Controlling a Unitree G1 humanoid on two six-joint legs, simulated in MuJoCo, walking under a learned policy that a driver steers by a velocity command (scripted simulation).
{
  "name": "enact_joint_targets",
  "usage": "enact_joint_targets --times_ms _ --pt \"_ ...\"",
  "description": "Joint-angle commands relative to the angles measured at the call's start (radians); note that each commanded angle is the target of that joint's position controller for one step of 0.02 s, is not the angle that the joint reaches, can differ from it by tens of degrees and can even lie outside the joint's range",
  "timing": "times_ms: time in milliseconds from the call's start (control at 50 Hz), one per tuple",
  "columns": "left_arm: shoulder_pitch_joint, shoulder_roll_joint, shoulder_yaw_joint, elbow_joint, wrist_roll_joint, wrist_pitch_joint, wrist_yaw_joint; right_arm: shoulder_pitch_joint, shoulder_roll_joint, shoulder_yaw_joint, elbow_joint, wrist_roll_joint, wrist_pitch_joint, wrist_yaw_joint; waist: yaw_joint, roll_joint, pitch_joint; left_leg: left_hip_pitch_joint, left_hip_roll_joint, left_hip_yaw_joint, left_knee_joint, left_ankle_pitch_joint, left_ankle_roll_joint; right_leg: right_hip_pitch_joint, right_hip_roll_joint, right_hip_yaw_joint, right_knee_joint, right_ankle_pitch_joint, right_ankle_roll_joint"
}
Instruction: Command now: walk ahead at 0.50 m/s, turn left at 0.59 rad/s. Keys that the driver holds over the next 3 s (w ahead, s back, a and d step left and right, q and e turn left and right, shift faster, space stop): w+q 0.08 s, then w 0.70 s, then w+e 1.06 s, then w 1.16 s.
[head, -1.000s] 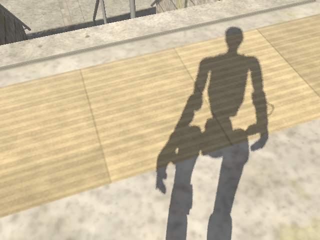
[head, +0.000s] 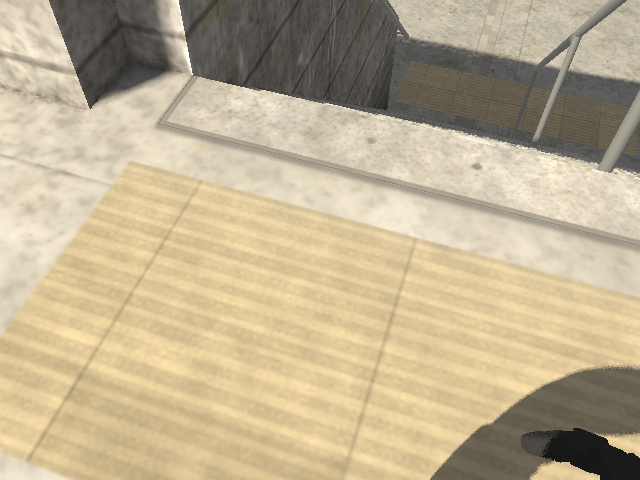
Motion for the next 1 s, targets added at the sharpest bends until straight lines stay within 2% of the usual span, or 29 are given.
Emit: enact_joint_targets --times_ms 20,40,60,80,100,120,140,160,180,220,280,340,460,500,520,540,560,580,600,620,640,660,680,700,720,780,840,920,1000 --pt "0.01 0.201 0.042 -0.057 0.0 0.013 0.009 0.354 -0.164 -0.069 0.052 -0.017 -0.02 -0.03 -0.203 -0.037 -0.228 0.503 -0.051 -0.056 -0.102 -0.085 0.096 -0.198 -0.204 0.032 0.549 0.906 -0.092" --pt "0.049 0.08 0.014 -0.127 -0.006 0.007 -0.01 0.384 -0.274 -0.096 0.046 -0.012 -0.019 -0.048 -0.154 0.189 -0.345 0.834 0.271 -0.526 -0.13 -0.175 0.201 -0.61 -0.086 0.039 0.89 0.097 -0.038" --pt "-0.056 0.151 0.031 -0.178 -0.003 -0.002 -0.016 0.43 -0.303 -0.105 0.019 0.02 -0.005 -0.059 -0.202 0.166 -0.407 0.89 0.375 -0.9 -0.298 -0.121 0.287 -0.811 0.052 0.225 1.079 -0.128 -0.012" --pt "-0.166 0.16 0.032 -0.207 -0.004 -0.011 -0.02 0.409 -0.276 -0.1 0.046 0.027 0.001 -0.071 -0.197 0.068 -0.249 0.814 0.328 -0.701 -0.307 -0.004 0.249 -0.908 -0.019 0.3 1.057 -0.008 -0.025" --pt "-0.155 0.138 0.02 -0.197 -0.013 -0.021 -0.02 0.356 -0.215 -0.085 0.055 0.036 -0.004 -0.077 -0.148 0.027 -0.148 0.658 0.296 -0.569 -0.315 0.136 0.211 -0.856 -0.059 0.292 0.959 0.083 -0.03" --pt "-0.13 0.13 0.02 -0.174 -0.007 -0.017 -0.019 0.303 -0.172 -0.072 0.053 0.034 -0.014 -0.077 -0.096 -0.019 -0.097 0.533 0.238 -0.475 -0.331 0.252 0.165 -0.769 -0.085 0.294 0.869 0.105 -0.03" --pt "-0.097 0.122 0.018 -0.163 0.011 0.001 -0.02 0.269 -0.146 -0.062 0.051 0.039 -0.024 -0.077 -0.054 -0.015 -0.081 0.446 0.195 -0.41 -0.346 0.327 0.144 -0.692 -0.096 0.298 0.824 0.102 -0.023" --pt "-0.064 0.113 0.017 -0.148 0.023 0.022 -0.024 0.258 -0.128 -0.054 0.05 0.039 -0.036 -0.073 -0.035 -0.002 -0.095 0.405 0.174 -0.37 -0.36 0.366 0.135 -0.637 -0.097 0.294 0.797 0.106 -0.018" --pt "-0.059 0.106 0.017 -0.145 0.027 0.035 -0.03 0.275 -0.124 -0.051 0.059 0.042 -0.048 -0.069 -0.031 0.002 -0.1 0.388 0.161 -0.35 -0.373 0.407 0.135 -0.62 -0.09 0.283 0.78 0.116 -0.014" --pt "-0.093 0.09 0.016 -0.152 0.024 0.046 -0.04 0.317 -0.138 -0.054 0.088 0.045 -0.06 -0.065 -0.035 0.01 -0.074 0.364 0.14 -0.314 -0.414 0.389 0.123 -0.642 -0.088 0.271 0.715 0.187 -0.008" --pt "-0.22 0.091 0.017 -0.186 0.019 0.049 -0.043 0.388 -0.143 -0.052 0.121 0.046 -0.063 -0.065 -0.075 0.023 -0.018 0.402 0.13 -0.3 -0.451 0.368 0.088 -0.738 -0.091 0.266 0.594 0.314 -0.003" --pt "-0.312 0.09 0.016 -0.209 0.013 0.046 -0.045 0.443 -0.142 -0.048 0.146 0.047 -0.067 -0.068 -0.107 0.036 -0.007 0.477 0.132 -0.289 -0.449 0.391 0.059 -0.783 -0.077 0.264 0.484 0.408 -0.009" --pt "-0.483 0.078 0.003 -0.266 0.008 0.034 -0.051 0.538 -0.138 -0.036 0.201 0.031 -0.069 -0.084 -0.157 0.044 0.037 0.613 0.164 -0.28 -0.414 0.496 0.057 -0.794 -0.022 0.229 0.3 0.418 -0.05" --pt "-0.488 0.083 0.002 -0.275 0.005 0.027 -0.052 0.537 -0.151 -0.036 0.215 0.024 -0.069 -0.092 -0.143 0.052 0.044 0.645 0.187 -0.28 -0.386 0.584 0.055 -0.747 0.001 0.224 0.248 0.366 -0.08" --pt "-0.453 0.087 0.004 -0.266 0.004 0.022 -0.049 0.515 -0.159 -0.036 0.217 0.023 -0.069 -0.095 -0.117 0.056 0.034 0.64 0.186 -0.264 -0.351 0.688 0.044 -0.676 0.022 0.217 0.218 0.329 -0.099" --pt "-0.388 0.097 0.009 -0.245 0.002 0.019 -0.041 0.496 -0.169 -0.037 0.218 0.021 -0.072 -0.098 -0.086 0.066 0.003 0.632 0.181 -0.251 -0.287 0.835 0.029 -0.57 0.056 0.205 0.198 0.288 -0.117" --pt "-0.281 0.117 0.02 -0.209 0.0 0.013 -0.03 0.485 -0.179 -0.038 0.223 0.018 -0.072 -0.097 -0.04 0.068 -0.057 0.628 0.167 -0.238 -0.162 0.95 0.017 -0.438 0.093 0.194 0.174 0.258 -0.136" --pt "-0.118 0.137 0.031 -0.159 0.007 0.003 -0.017 0.467 -0.181 -0.037 0.224 0.023 -0.072 -0.094 0.037 0.042 -0.144 0.553 0.133 -0.204 0.028 0.902 0.001 -0.221 0.081 0.209 0.113 0.31 -0.165" --pt "0.055 0.21 0.05 -0.127 0.031 -0.002 -0.001 0.466 -0.146 -0.025 0.195 0.031 -0.078 -0.091 0.095 -0.043 -0.27 0.36 0.08 -0.175 0.311 0.574 -0.012 0.041 -0.124 0.429 0.106 0.216 -0.217" --pt "0.077 0.3 0.075 -0.116 0.04 0.001 -0.008 0.597 -0.059 -0.013 0.195 0.065 -0.075 -0.083 0.023 -0.28 -0.366 0.017 -0.129 -0.116 0.68 -0.245 -0.059 0.259 -0.389 0.929 0.014 0.21 -0.37" --pt "0.003 0.215 0.059 -0.118 -0.003 0.01 -0.021 0.524 -0.151 -0.031 0.201 0.027 -0.073 -0.088 0.006 -0.109 -0.273 -0.073 -0.08 -0.223 0.741 -0.277 -0.037 0.154 -0.344 0.976 -0.061 0.165 -0.343" --pt "-0.103 0.164 0.045 -0.132 -0.012 0.01 -0.025 0.45 -0.143 -0.032 0.181 0.028 -0.074 -0.081 -0.033 -0.064 -0.132 -0.09 -0.029 -0.214 0.708 -0.186 -0.038 0.005 -0.316 0.8 -0.083 0.176 -0.323" --pt "-0.147 0.119 0.035 -0.131 -0.006 0.004 -0.03 0.408 -0.125 -0.026 0.172 0.026 -0.075 -0.076 -0.047 -0.018 -0.073 -0.072 0.006 -0.196 0.659 -0.139 -0.041 -0.094 -0.271 0.698 -0.118 0.261 -0.301" --pt "-0.153 0.1 0.027 -0.12 -0.005 -0.002 -0.028 0.394 -0.112 -0.025 0.17 0.02 -0.065 -0.07 -0.067 -0.031 -0.042 -0.046 0.032 -0.184 0.614 -0.124 -0.047 -0.159 -0.229 0.615 -0.139 0.325 -0.275" --pt "-0.154 0.081 0.02 -0.103 -0.007 -0.008 -0.027 0.411 -0.097 -0.021 0.174 0.011 -0.053 -0.064 -0.091 -0.059 -0.038 -0.002 0.048 -0.173 0.577 -0.113 -0.059 -0.212 -0.194 0.551 -0.164 0.368 -0.254" --pt "-0.096 0.099 0.024 -0.06 -0.015 -0.029 -0.029 0.389 -0.069 -0.015 0.171 0.006 -0.033 -0.049 -0.103 -0.07 -0.031 -0.013 0.067 -0.134 0.512 -0.072 -0.084 -0.239 -0.167 0.465 -0.208 0.473 -0.258" --pt "-0.04 0.108 0.025 -0.028 -0.021 -0.029 -0.03 0.237 -0.062 -0.008 0.118 0.002 -0.031 -0.045 -0.081 -0.062 0.013 -0.102 0.099 -0.096 0.364 0.035 -0.123 -0.234 -0.134 0.435 -0.242 0.495 -0.263" --pt "0.016 0.122 0.029 -0.003 -0.023 -0.023 -0.026 0.078 -0.041 0.007 0.071 0.013 -0.037 -0.043 -0.04 -0.072 0.018 -0.062 0.07 -0.068 0.115 0.163 -0.157 -0.221 -0.097 0.409 -0.212 0.559 -0.237" --pt "0.055 0.14 0.034 0.007 -0.013 -0.014 -0.019 -0.017 -0.061 0.007 0.036 0.023 -0.046 -0.052 -0.013 -0.087 0.002 -0.022 0.039 -0.077 0.008 0.157 -0.157 -0.148 -0.123 0.459 -0.134 0.627 -0.232"
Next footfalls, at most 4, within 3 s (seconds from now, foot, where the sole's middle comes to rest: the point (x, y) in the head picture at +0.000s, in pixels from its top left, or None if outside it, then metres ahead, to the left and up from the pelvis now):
0.02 left None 0.16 0.07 -0.76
0.58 right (371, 447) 0.50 -0.04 -0.76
1.10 left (273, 335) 0.74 0.18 -0.76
1.66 right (382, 257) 0.98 -0.06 -0.76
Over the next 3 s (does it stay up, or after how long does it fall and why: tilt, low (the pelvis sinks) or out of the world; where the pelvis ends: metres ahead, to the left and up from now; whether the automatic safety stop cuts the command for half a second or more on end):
stays up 1.36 -0.24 -0.02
